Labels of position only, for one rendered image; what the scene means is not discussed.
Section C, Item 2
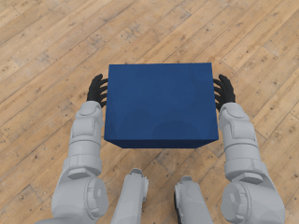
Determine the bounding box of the right robot upper arm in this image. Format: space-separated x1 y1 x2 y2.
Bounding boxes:
221 180 285 224

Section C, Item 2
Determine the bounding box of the robot left shin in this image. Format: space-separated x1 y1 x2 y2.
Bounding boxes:
123 168 144 184

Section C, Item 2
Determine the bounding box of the left robot forearm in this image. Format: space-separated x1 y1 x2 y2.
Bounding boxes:
51 101 104 216

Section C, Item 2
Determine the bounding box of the left robot hand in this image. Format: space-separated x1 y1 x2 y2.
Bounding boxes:
86 74 108 108

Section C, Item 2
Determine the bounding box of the left robot thigh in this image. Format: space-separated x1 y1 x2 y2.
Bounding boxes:
110 173 149 224

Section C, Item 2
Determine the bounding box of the carton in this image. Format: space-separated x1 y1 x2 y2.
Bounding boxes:
104 63 219 148

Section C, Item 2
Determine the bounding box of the right robot hand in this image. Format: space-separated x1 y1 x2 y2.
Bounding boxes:
213 74 235 113

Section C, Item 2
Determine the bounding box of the right robot forearm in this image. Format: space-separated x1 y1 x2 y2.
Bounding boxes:
218 102 286 219

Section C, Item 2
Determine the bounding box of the left robot upper arm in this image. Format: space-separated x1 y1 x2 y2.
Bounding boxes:
34 176 109 224

